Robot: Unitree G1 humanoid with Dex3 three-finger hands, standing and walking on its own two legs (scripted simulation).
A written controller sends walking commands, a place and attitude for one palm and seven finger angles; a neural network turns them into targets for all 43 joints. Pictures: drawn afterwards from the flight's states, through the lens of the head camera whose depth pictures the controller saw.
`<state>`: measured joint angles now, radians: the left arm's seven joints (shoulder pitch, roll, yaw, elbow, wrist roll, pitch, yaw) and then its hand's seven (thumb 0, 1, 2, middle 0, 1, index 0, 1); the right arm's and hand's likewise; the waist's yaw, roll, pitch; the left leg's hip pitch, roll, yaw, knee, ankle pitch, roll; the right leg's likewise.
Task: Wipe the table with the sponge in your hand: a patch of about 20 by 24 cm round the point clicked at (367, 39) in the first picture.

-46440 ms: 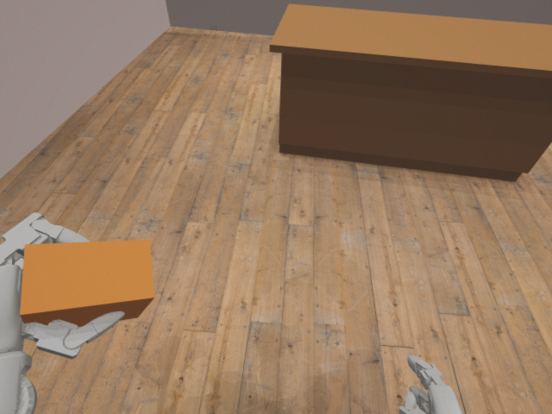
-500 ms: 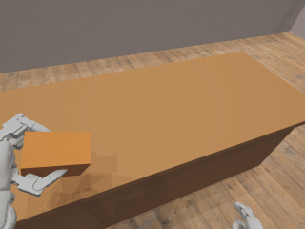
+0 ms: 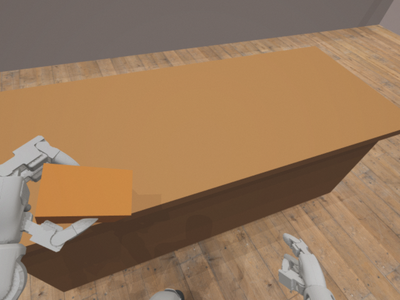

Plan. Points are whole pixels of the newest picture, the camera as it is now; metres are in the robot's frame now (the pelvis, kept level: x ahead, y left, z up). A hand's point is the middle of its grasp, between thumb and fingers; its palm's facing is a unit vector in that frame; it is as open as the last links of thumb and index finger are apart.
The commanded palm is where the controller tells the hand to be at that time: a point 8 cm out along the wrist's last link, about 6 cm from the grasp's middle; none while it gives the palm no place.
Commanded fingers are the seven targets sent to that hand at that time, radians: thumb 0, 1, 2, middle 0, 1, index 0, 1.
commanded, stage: step back with the hand held close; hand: left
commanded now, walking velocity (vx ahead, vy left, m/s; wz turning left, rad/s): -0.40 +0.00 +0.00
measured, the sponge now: (97, 197) +0.23 +0.19 +0.14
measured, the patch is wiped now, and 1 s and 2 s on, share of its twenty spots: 1.00 1.00 1.00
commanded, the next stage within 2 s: stop stepping back and stand still in 0.24 s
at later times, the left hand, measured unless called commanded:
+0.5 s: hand out of the picture +0.04 +0.26 +0.19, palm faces +0.32 -0.87 -0.37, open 10.0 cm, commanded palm +0.00 +0.31 +0.19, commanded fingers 0.00 0.10 1.30 -1.20 -1.60 -1.20 -1.60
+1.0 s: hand out of the picture -0.09 +0.28 +0.18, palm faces +0.43 -0.83 -0.34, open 10.0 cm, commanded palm -0.13 +0.30 +0.19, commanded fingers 0.00 0.10 1.30 -1.20 -1.60 -1.20 -1.60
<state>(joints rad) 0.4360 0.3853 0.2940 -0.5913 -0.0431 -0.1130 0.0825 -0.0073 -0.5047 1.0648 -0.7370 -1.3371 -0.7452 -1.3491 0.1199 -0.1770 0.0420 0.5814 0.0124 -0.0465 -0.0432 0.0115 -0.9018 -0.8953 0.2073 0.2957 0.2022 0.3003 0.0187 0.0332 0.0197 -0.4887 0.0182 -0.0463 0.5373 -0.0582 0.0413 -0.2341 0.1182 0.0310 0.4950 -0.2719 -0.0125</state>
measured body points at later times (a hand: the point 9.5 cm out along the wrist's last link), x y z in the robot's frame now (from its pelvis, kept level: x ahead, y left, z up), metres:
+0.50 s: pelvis -0.16 +0.03 +0.00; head -0.16 +0.08 +0.45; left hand +0.02 +0.31 +0.21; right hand +0.01 -0.18 -0.05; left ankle -0.11 +0.13 -0.73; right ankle -0.11 -0.10 -0.69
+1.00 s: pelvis -0.29 +0.02 -0.02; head -0.35 +0.05 +0.43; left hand -0.12 +0.32 +0.20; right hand -0.14 -0.23 -0.06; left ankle -0.31 +0.13 -0.73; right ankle -0.25 -0.07 -0.67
